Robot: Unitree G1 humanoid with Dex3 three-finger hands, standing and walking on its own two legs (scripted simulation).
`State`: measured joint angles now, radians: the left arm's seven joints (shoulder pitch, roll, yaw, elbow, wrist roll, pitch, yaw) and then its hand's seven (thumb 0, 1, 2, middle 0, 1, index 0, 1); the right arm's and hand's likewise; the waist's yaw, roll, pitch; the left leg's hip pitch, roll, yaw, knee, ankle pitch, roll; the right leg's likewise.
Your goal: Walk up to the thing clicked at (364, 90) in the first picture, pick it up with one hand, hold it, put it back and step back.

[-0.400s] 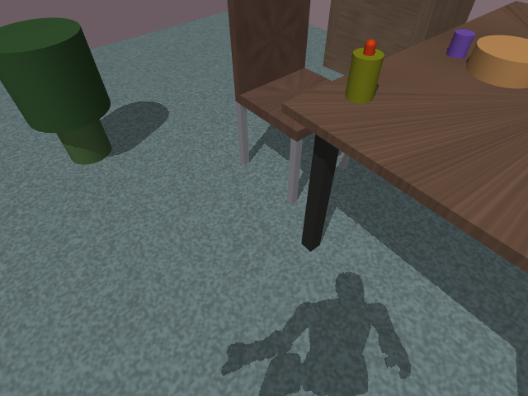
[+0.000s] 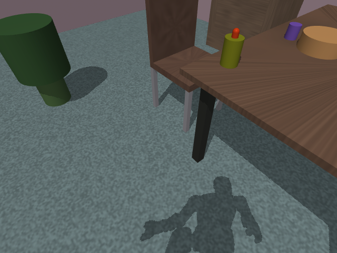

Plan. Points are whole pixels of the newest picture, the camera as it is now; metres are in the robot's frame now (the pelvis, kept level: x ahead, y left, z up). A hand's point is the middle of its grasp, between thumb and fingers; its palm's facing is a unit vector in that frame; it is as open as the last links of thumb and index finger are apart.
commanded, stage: stand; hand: left
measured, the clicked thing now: (232, 47) +0.97 -0.27 +0.04
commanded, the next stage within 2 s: walk up in 0.72 s
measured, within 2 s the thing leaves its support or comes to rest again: neither
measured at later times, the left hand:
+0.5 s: hand out of the picture +0.07 +0.25 -0.16, palm faces -0.04 -0.94 -0.34, open 7.4 cm
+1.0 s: hand out of the picture +0.14 +0.24 -0.14, palm faces -0.22 -0.88 -0.43, open 7.4 cm
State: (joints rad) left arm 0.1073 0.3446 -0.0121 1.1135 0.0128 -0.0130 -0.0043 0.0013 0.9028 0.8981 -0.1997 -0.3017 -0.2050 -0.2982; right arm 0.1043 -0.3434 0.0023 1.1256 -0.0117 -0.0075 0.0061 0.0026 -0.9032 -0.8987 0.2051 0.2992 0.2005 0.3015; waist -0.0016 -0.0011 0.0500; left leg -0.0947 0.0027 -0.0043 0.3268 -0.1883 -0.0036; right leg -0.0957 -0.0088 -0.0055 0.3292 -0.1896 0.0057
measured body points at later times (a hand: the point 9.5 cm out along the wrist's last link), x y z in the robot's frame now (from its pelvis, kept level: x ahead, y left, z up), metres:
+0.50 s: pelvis -0.01 +0.00 +0.00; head +0.00 +0.00 +0.45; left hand +0.07 +0.30 -0.13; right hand +0.06 -0.30 -0.13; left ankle +0.00 +0.12 -0.75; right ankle +0.00 -0.12 -0.75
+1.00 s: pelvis +0.04 -0.04 -0.02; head +0.05 -0.07 +0.43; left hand +0.16 +0.29 -0.11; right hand +0.05 -0.37 -0.15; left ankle +0.00 +0.12 -0.75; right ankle +0.06 -0.18 -0.74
